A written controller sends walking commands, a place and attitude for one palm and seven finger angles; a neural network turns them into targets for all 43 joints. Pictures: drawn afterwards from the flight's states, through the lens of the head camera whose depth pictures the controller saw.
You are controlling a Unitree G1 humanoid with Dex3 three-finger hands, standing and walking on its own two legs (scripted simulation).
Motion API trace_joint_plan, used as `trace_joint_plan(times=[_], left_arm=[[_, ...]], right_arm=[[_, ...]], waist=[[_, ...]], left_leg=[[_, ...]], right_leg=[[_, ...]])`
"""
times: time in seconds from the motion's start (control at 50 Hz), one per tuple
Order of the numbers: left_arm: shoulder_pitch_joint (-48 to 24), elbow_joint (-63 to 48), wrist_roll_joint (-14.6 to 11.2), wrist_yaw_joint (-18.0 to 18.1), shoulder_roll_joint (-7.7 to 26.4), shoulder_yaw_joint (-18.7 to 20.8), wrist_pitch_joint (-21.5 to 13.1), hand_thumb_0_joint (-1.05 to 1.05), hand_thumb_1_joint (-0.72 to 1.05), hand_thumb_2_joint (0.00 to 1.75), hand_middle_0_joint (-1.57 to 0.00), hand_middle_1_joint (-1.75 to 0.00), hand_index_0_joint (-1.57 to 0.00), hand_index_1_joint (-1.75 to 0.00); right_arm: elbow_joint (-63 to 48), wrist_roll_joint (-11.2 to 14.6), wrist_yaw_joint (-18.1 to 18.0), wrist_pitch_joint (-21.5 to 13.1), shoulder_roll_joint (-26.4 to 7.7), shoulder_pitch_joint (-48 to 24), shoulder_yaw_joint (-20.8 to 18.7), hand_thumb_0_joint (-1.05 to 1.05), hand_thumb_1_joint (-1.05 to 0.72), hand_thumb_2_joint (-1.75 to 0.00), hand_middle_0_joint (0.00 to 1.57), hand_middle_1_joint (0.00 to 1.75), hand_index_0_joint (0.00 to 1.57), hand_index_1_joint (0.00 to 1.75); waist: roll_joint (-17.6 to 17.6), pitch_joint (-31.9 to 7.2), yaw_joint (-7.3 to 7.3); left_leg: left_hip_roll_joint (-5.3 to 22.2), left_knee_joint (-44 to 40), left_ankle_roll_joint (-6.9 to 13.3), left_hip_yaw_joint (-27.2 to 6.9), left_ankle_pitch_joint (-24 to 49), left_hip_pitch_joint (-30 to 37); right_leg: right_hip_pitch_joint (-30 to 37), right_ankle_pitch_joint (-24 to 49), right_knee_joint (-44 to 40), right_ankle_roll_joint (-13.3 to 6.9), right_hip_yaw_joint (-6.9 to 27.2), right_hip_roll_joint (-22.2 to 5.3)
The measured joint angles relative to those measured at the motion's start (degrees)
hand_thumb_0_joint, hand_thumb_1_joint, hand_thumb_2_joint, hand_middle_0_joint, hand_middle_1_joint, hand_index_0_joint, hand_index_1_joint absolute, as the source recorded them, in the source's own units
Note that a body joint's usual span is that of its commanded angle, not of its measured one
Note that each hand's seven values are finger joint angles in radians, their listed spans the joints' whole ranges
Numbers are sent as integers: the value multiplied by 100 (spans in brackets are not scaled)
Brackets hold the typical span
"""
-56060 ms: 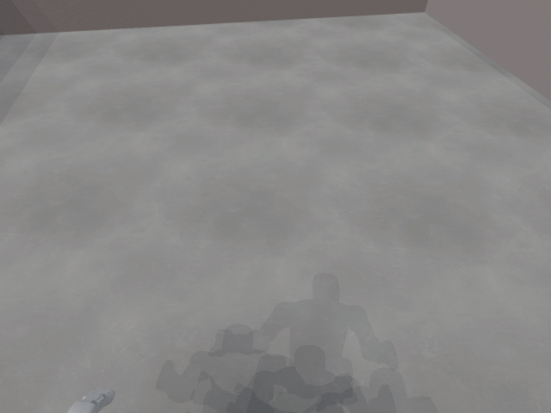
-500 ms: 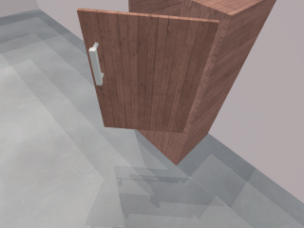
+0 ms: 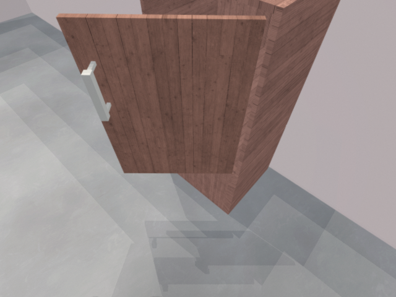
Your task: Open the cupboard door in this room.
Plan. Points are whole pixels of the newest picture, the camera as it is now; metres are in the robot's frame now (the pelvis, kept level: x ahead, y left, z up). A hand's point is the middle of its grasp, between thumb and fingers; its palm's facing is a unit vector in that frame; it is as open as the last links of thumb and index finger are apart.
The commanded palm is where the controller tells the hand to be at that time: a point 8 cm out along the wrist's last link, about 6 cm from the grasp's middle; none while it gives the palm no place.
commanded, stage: come to a stop and stand still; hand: left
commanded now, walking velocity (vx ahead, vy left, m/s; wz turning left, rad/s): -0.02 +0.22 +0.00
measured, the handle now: (99, 92) +0.55 +0.29 +0.08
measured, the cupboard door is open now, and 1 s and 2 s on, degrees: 42 42 42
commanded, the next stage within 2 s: look again from close up in 1.88 s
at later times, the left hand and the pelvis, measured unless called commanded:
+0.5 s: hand out of the picture +0.01 +0.23 -0.17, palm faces +0.00 -0.97 -0.24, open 7.4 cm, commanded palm none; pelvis -0.01 +0.04 +0.00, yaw +0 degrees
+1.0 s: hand out of the picture +0.04 +0.21 -0.16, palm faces -0.03 -0.97 -0.24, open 7.4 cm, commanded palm none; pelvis +0.00 +0.02 +0.01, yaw -1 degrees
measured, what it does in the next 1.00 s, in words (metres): steps on the spot: left foot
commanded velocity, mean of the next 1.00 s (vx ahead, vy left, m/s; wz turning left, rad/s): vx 0.01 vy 0.03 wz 0.00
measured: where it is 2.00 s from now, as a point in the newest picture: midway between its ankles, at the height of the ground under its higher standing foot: outside the picture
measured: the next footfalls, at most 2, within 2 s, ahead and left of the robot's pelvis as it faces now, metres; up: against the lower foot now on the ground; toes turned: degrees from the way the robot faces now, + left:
left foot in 0.26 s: +0.02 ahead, +0.11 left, +0.00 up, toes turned +3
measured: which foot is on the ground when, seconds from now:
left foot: up 0.00-0.24, down 0.26-1.00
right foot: down 0.00-1.00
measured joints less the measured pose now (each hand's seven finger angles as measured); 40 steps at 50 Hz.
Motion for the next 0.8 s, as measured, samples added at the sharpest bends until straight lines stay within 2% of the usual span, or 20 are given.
trace_joint_plan(times=[0.04, 0.08, 0.12, 0.2, 0.24, 0.26, 0.3, 0.32, 0.38, 0.48, 0.58, 0.7, 0.8], left_arm=[[-28, 63, 8, 4, -94, -80, -12, 0, 91, 90, -19, -30, -20, -30], [-8, 96, 4, 17, -178, -126, -38, 0, 91, 90, -19, -30, -20, -30], [20, 121, -9, 23, -230, -162, -71, 0, 91, 90, -20, -30, -20, -30], [66, 168, -11, 2, -268, -187, -106, 0, 90, 90, -20, -30, -21, -30], [93, 215, -34, -10, -265, -190, -113, 0, 90, 90, -20, -30, -21, -30], [108, 239, -52, -18, -270, -191, -104, 0, 90, 90, -20, -30, -21, -30], [86, 335, -86, -17, -237, -179, -47, 0, 90, 90, -20, -30, -21, -30], [122, 370, -92, 43, -239, -206, -72, 0, 90, 90, -20, -30, -21, -30], [324, 379, -57, 91, -239, -311, -127, 0, 90, 90, -20, -30, -21, -30], [466, 453, -14, 68, -226, -377, -55, 1, 90, 90, -20, -30, -21, -30], [554, 515, -37, 62, -166, -370, -83, 1, 91, 90, -20, -30, -21, -30], [559, 583, -28, 34, -89, -371, -97, 1, 91, 90, -20, -30, -20, -30], [467, 640, -48, 22, -90, -393, -144, 1, 91, 90, -20, -30, -20, -30]], right_arm=[[7, 18, 43, 106, -126, 25, -52, 0, -91, -90, 20, 30, 21, 30], [39, 16, 63, 157, -180, 52, -59, 0, -91, -90, 20, 30, 20, 30], [73, 26, 89, 158, -171, 82, -35, 0, -91, -90, 20, 30, 20, 30], [94, 40, 137, 98, -68, 175, 29, 0, -91, -90, 20, 30, 20, 30], [94, 38, 141, 23, -22, 212, 75, 0, -91, -90, 20, 30, 20, 30], [87, 34, 140, -31, -16, 244, 93, 0, -91, -90, 20, 30, 20, 30], [142, 6, 113, -90, 78, 254, 134, 0, -91, -90, 20, 30, 20, 30], [109, 15, 128, -87, 96, 277, 169, 0, -91, -90, 20, 30, 20, 30], [-171, -29, 171, -104, 115, 323, 223, 0, -91, -90, 20, 30, 20, 30], [-475, -39, 93, -262, 100, 430, 284, 0, -93, -90, 20, 30, 20, 30], [-396, -31, 79, -276, -2, 420, 328, 0, -95, -90, 20, 30, 21, 30], [-245, -38, 123, -317, -35, 388, 387, 0, -93, -90, 20, 30, 21, 30], [-60, -24, 116, -353, -58, 373, 408, 0, -92, -90, 20, 30, 21, 30]], waist=[[158, 19, -64], [187, 20, -83], [132, 19, -82], [-64, 0, -16], [-126, -4, 1], [-100, -19, 0], [-205, 6, 36], [-201, -17, 65], [-133, -86, 66], [98, -107, 12], [226, -117, 94], [186, -95, 91], [130, -46, 70]], left_leg=[[-126, 809, -23, -329, -637, -240], [-262, 1364, -66, -416, -813, -333], [-350, 1490, -127, -409, -817, -282], [-433, 591, -196, -303, -614, 154], [-445, -303, -182, -275, -69, 506], [-408, -692, -106, -302, 329, 658], [-472, -709, 176, -281, 404, 690], [-458, -601, 253, -271, 308, 643], [-455, -313, 353, -170, 65, 491], [-609, -320, 512, -100, 71, 493], [-708, -564, 566, 4, 165, 668], [-747, -905, 546, 59, 323, 787], [-713, -1030, 486, 37, 364, 863]], right_leg=[[-4, -61, 65, -23, -71, 53], [52, 93, -53, -23, -74, 43], [116, 191, -200, -30, -54, 17], [169, 299, -372, -5, -16, -58], [124, 271, -286, 47, -15, -78], [76, 225, -191, 79, -45, -50], [81, 176, -111, 143, -31, -109], [99, 315, -176, 130, -36, -101], [-26, 211, -35, 165, 60, -107], [-102, 40, 131, -62, 231, -174], [-21, 138, 16, 71, 372, -250], [-5, 229, -145, 129, 436, -278], [61, 267, -249, 265, 416, -251]])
